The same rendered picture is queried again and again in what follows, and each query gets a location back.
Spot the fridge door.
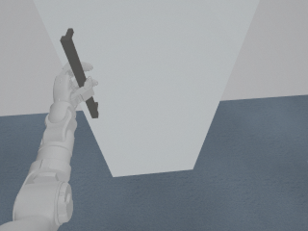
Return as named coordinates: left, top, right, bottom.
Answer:
left=33, top=0, right=260, bottom=177

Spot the handle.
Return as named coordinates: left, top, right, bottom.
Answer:
left=60, top=28, right=99, bottom=118

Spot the left robot forearm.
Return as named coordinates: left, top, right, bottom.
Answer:
left=13, top=101, right=77, bottom=221

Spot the left robot upper arm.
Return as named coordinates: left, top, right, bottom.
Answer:
left=0, top=181, right=73, bottom=231

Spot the left robot hand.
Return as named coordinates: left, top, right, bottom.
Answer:
left=53, top=62, right=98, bottom=110

